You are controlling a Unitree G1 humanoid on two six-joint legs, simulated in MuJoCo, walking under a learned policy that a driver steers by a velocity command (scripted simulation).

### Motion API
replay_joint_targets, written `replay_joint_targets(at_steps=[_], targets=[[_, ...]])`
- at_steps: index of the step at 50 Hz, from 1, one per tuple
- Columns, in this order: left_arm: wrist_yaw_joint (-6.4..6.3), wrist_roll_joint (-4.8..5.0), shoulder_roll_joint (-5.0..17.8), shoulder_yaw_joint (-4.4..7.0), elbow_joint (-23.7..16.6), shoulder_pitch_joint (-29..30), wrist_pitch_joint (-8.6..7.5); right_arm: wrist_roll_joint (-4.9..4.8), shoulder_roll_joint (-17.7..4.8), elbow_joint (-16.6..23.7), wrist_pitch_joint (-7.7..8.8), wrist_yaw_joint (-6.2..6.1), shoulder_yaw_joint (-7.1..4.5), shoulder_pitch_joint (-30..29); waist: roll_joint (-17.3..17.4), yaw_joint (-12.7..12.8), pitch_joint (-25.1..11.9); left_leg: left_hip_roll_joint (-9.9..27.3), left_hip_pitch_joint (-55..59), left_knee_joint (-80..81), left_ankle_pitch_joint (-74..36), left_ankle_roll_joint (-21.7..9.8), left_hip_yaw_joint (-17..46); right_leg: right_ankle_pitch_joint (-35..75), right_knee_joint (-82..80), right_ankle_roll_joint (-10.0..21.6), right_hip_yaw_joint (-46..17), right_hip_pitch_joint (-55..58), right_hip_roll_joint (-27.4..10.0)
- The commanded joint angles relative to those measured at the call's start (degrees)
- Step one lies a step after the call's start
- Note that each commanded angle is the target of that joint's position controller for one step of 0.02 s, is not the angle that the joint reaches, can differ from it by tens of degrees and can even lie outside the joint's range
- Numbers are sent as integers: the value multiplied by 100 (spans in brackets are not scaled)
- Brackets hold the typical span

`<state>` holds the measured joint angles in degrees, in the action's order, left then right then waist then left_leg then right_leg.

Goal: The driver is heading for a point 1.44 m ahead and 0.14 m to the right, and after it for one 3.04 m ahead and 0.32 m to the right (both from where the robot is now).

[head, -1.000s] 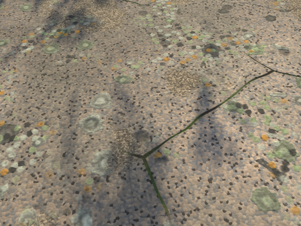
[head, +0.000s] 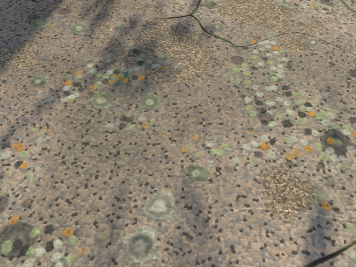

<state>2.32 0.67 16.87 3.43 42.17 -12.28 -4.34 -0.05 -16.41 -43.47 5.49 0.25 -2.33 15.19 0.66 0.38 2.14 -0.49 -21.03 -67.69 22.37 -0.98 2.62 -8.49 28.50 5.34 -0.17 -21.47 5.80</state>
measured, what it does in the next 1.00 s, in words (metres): walks ahead, turning right: left foot, then right foot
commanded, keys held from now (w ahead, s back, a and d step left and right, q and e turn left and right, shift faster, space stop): w+e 0.38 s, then w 0.40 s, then w+q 0.22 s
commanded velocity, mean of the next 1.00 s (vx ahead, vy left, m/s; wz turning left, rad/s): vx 0.50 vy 0.00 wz -0.27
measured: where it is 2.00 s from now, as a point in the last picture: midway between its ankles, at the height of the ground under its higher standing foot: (214, 134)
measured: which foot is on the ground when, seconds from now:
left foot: up 0.00-0.34, down 0.36-0.86, up 0.88-1.00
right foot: down 0.00-0.36, up 0.38-0.82, down 0.84-1.00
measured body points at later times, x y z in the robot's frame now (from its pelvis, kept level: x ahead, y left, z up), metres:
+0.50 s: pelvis +0.28 +0.03 +0.01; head +0.31 +0.04 +0.46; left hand +0.45 +0.28 -0.11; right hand +0.35 -0.27 -0.08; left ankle +0.35 +0.13 -0.73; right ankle +0.17 -0.07 -0.64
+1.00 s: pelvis +0.52 -0.10 +0.01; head +0.53 -0.12 +0.46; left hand +0.72 +0.12 -0.08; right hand +0.50 -0.39 -0.12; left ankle +0.52 +0.06 -0.65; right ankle +0.52 -0.20 -0.73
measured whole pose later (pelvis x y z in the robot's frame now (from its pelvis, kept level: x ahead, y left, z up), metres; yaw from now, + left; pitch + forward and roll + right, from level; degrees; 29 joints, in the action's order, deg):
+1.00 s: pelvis +0.52 -0.10 +0.01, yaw -15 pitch +1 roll +0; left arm 1.2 -0.5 14.8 2.7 40.9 -12.0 -4.4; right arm -1.7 -17.8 -47.2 3.3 0.3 -3.0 17.6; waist 2.4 -0.5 1.1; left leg 3.9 -28.3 -65.0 19.3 -0.1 2.2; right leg -10.6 24.6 2.4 4.9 -15.5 0.8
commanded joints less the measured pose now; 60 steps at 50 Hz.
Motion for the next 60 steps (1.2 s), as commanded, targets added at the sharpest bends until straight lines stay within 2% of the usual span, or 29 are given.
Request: replay_joint_targets(at_steps=[1, 4, 8, 12, 15, 17, 18, 19, 20, 21, 22, 23, 25, 29, 32, 35, 38, 40, 41, 42, 43, 44, 45, 47, 48, 50, 53, 57, 60], targets=[[-88, -57, 701, 172, -430, -192, -25, 86, -748, 683, 168, -15, -209, -269, -235, -30, -517, 504, -1570, 365, -292, 127, 356, 921, -1454, 1248, -2493, 1636, -1639], [-180, 4, 815, 208, -422, -252, -15, 115, -546, 729, 29, -57, -158, -355, -276, -87, -341, 502, -1480, 1258, -610, 385, 126, 1378, -1600, 1205, -1955, 1002, -1435], [-290, 64, 948, 261, -319, -513, 70, 97, -321, 903, 45, -42, -66, -1167, -420, 218, -241, 214, -933, 2937, -2288, 530, 34, 1069, -1516, 808, -1483, 534, -995], [-328, 110, 908, 264, -186, -895, 172, -14, -440, 1047, 128, 39, -109, -1692, -534, 408, -260, -22, -610, 3763, -2595, 474, 151, 554, -1137, 649, -1934, 896, -1110], [-347, 84, 890, 280, -206, -841, 228, -49, -653, 1023, 203, 73, -217, -1516, -732, 216, -288, -26, -307, 4084, -1981, 250, 259, 498, -635, 512, -2449, 1357, -1294], [-323, 47, 636, 199, -306, -675, 228, 13, -883, 838, 254, 19, -355, -616, -707, -284, -782, 232, 1149, 4348, -1952, -112, 289, 810, 317, 242, -2253, 1089, -954], [-301, -50, 298, 76, -427, -697, 198, 94, -1202, 779, 254, -38, -443, 248, -78, -625, -1569, 1223, 2602, 4236, -1636, -492, 1228, -52, 1876, 27, -1736, 383, -581], [-296, 108, 17, -28, -587, -1530, 138, 133, -1612, 548, 163, -9, -545, 671, 1825, -247, -2141, 2452, 4199, 4669, -581, -1472, 3850, -2589, 3608, -314, -999, -1610, 119], [-317, 169, 601, 60, -407, -1498, 127, -5, -1089, 589, 138, 24, -453, 611, 1281, -382, -1762, 2461, 3940, 4943, 696, -1427, 4330, -2434, 4331, -396, -1097, -2286, -391], [-313, 122, 867, 137, -439, -881, 148, -11, -734, 601, 114, 14, -355, 425, 684, -547, -1028, 2137, 3266, 5037, 618, -1169, 3406, -1872, 4490, -435, -1023, -2405, -553], [-319, 53, 789, 131, -500, -547, 159, 48, -646, 593, 84, 29, -301, 190, 301, -467, -624, 1860, 2593, 5128, -71, -1032, 2697, -1487, 4383, -465, -847, -2242, -704], [-301, -4, 709, 134, -579, -321, 138, 68, -546, 535, 65, 42, -262, 41, 284, -378, -306, 1641, 2092, 5256, -680, -1028, 2233, -1248, 4106, -480, -827, -2165, -815], [-237, 50, 494, 106, -603, -354, 138, 88, -437, 453, 88, 51, -217, -47, 542, -168, -183, 1357, 1560, 5517, -1321, -1005, 1596, -1060, 3666, -472, -716, -1763, -970], [-185, -38, 211, -20, -724, 36, 124, -27, -732, 237, 114, 54, -296, 26, 433, -138, -136, 1378, 1391, 5835, -2166, -1221, 997, -559, 2502, -565, -422, -1741, -1120], [-115, -24, 120, -96, -800, 553, 50, -72, -891, 106, 53, 39, -321, 126, 364, -309, -93, 1217, 1306, 5895, -2407, -1098, 476, 370, 1401, -567, -209, -1391, -1089], [-62, 25, 183, -93, -919, 1052, 8, -131, -1001, -89, -11, 44, -327, 466, 387, -491, -39, 1245, 1432, 5815, -2418, -992, 309, 804, 731, -544, -57, -1057, -932], [-9, 50, 295, -55, -1057, 1317, -18, -175, -1083, -256, -99, 32, -341, 659, 453, -461, 42, 1482, 1859, 5602, -2599, -878, 376, 488, 333, -356, -31, -964, -845], [-12, 17, 455, 36, -979, 928, -39, -196, -1145, -313, -167, 3, -344, 607, 461, -119, -149, 1441, 1908, 5034, -3549, -719, 289, 355, -46, -167, 109, -140, -671], [-53, -20, 673, 168, -767, 236, -38, -194, -1060, -327, -183, -8, -300, 625, 353, 235, -566, 1185, 1692, 4218, -4189, -585, 101, 400, -204, -25, 188, 935, -553], [-124, -88, 1019, 301, -586, -740, -24, -98, -819, -218, -160, -13, -186, 558, 88, 685, -1288, 903, 789, 2833, -3416, -365, -99, 515, -3, 260, -471, 2518, -1228], [-176, -164, 1624, 429, -515, -1275, 33, -27, -174, -27, -62, 4, 30, 1099, -1351, 577, -2133, 41, -1434, 577, -415, 60, -426, -150, -280, 1087, -2899, 4531, -2823], [-175, -110, 1171, 325, -464, -1420, 57, -137, -539, -130, 17, 11, -57, 977, -1311, 735, -2367, 2, -2067, -333, 1061, 60, 355, -961, -894, 1255, -3930, 4369, -3010], [-170, -71, 916, 221, -443, -1081, 39, -268, -919, -2, 39, 26, -184, 553, -983, 676, -1421, 279, -2476, -586, 706, 6, 418, -1098, -1032, 999, -3112, 3658, -2813], [-137, -82, 512, 97, -431, -384, -6, -183, -802, 72, -28, 3, -193, 139, -672, 327, -565, 662, -2229, -117, -119, 27, 234, -639, -1424, 738, -1915, 2296, -2323], [-121, -119, 378, 66, -419, -155, -64, -148, -731, 26, -115, -13, -220, 240, -776, 119, -391, 799, -1880, 81, -393, 51, 300, -302, -1640, 648, -1496, 1799, -2164], [-107, -141, 355, 101, -328, 45, -173, -162, -458, -54, -269, -22, -186, 414, -690, -85, -245, 824, -1517, 207, -696, 130, 307, 264, -1969, 654, -954, 1278, -2097], [-157, -179, 485, 173, -132, 3, -252, -132, -369, 68, -350, -35, -195, 139, -436, -121, -61, 810, -1835, 699, -1386, 212, 449, 988, -2135, 650, -293, 1291, -2091], [-240, -147, 645, 220, 38, -99, -220, -112, -235, 254, -298, 101, -138, -497, -334, 73, 100, 718, -1703, 2066, -2559, 143, 144, 1263, -2206, 452, 526, 1449, -1906], [-281, -84, 802, 274, 219, -427, -141, -107, -156, 525, -293, 209, -83, -1127, -215, 328, 309, 671, -1783, 2729, -2666, 19, -127, 1299, -2175, 404, 776, 1874, -2067]])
